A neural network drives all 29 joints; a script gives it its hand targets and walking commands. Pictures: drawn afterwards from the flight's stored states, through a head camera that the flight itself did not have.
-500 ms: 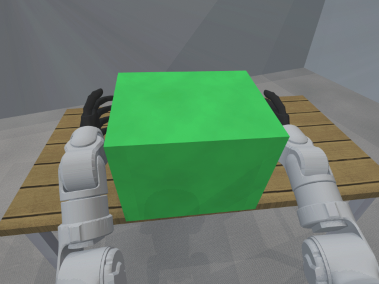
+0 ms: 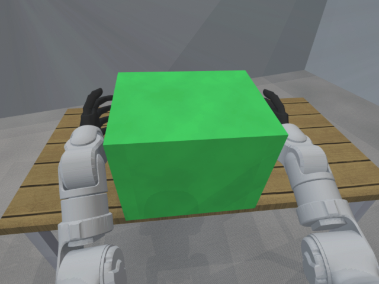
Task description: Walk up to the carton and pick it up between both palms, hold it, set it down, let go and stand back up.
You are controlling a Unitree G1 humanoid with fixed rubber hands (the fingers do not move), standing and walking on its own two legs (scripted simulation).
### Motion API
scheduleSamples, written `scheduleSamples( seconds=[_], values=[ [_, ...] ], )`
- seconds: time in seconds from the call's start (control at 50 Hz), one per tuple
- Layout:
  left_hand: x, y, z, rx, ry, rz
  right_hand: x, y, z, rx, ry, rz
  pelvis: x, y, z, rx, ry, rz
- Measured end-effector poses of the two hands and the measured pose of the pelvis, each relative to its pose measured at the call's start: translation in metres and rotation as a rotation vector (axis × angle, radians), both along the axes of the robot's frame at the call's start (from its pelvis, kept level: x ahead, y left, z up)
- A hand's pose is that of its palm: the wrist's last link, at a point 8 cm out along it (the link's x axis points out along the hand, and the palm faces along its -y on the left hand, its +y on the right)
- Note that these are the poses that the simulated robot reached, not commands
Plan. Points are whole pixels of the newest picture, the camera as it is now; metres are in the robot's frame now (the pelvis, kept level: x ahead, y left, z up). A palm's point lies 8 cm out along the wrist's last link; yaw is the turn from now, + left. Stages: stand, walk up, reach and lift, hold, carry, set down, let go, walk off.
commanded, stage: hold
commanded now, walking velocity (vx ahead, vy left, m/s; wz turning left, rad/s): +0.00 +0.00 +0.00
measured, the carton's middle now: (188, 142) +0.36 +0.00 +0.18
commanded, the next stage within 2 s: set down in 0.56 s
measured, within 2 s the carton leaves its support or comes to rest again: neither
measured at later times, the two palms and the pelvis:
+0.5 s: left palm (92, 127) +0.35 +0.18 +0.23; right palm (277, 127) +0.36 -0.18 +0.21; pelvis +0.00 +0.00 +0.00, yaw +0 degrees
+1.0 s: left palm (89, 129) +0.36 +0.20 +0.21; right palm (262, 132) +0.38 -0.16 +0.18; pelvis +0.01 +0.00 +0.00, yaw +0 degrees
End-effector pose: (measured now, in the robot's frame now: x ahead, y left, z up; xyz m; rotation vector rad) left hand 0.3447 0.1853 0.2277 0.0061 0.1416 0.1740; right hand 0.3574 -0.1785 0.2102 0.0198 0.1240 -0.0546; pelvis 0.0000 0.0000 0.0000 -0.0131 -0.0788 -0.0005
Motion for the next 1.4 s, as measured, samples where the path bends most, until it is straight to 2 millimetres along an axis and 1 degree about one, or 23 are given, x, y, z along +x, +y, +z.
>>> scheduleSamples(
  seconds=[0.22, 0.34, 0.48, 0.7, 0.82, 0.9, 1.0, 1.2, 1.28, 1.4],
  values=[
    [-0.002, 0.0, 0.001, 0.004, -0.009, -0.005, -0.002, 0.0, 0.002, -0.001, -0.009, -0.004, 0.0, 0.001, 0.0, -0.001, -0.003, 0.001],
    [0.001, -0.001, -0.002, 0.005, 0.01, -0.008, -0.001, -0.001, -0.003, 0.008, 0.011, -0.005, -0.002, 0.002, 0.0, -0.001, 0.003, 0.001],
    [0.0, -0.001, 0.005, 0.017, -0.02, -0.011, -0.002, -0.001, 0.0, 0.003, -0.02, -0.008, -0.001, 0.003, 0.0, -0.003, 0.007, -0.005],
    [-0.001, 0.002, 0.005, 0.014, -0.024, -0.001, 0.0, 0.003, -0.001, 0.027, -0.02, -0.002, 0.0, 0.004, 0.0, 0.0, -0.013, -0.005],
    [0.005, 0.009, 0.005, 0.008, -0.053, -0.002, 0.007, 0.009, -0.005, 0.022, -0.048, 0.003, 0.003, 0.004, 0.001, 0.004, -0.021, -0.004],
    [0.012, 0.013, -0.001, 0.024, -0.059, -0.006, 0.015, 0.013, -0.015, 0.011, -0.056, 0.008, 0.007, 0.004, 0.001, 0.007, -0.029, 0.002],
    [0.02, 0.016, -0.013, 0.045, -0.063, -0.005, 0.023, 0.016, -0.03, -0.004, -0.063, 0.014, 0.014, 0.003, 0.001, 0.009, -0.029, 0.009],
    [0.033, 0.011, -0.039, 0.065, -0.046, 0.002, 0.037, 0.012, -0.053, -0.025, -0.052, 0.016, 0.031, -0.001, 0.001, 0.011, -0.02, 0.017],
    [0.037, 0.006, -0.044, 0.059, -0.044, 0.001, 0.04, 0.007, -0.058, -0.023, -0.049, 0.011, 0.035, -0.004, 0.0, 0.013, -0.012, 0.02],
    [0.046, 0.0, -0.046, 0.05, -0.032, -0.013, 0.045, 0.001, -0.059, -0.034, -0.039, -0.004, 0.038, -0.009, 0.0, 0.016, -0.005, 0.02]
  ],
)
